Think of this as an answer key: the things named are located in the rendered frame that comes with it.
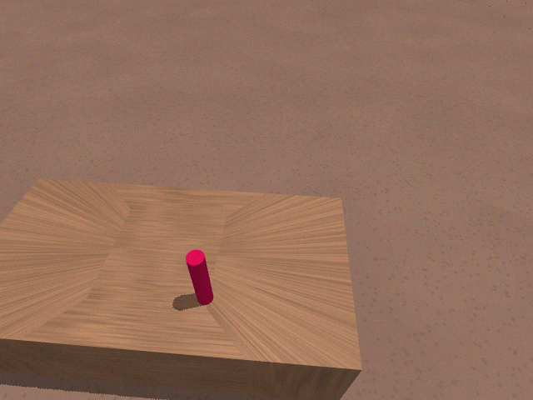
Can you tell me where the can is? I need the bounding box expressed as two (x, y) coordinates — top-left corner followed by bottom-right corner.
(186, 250), (213, 305)

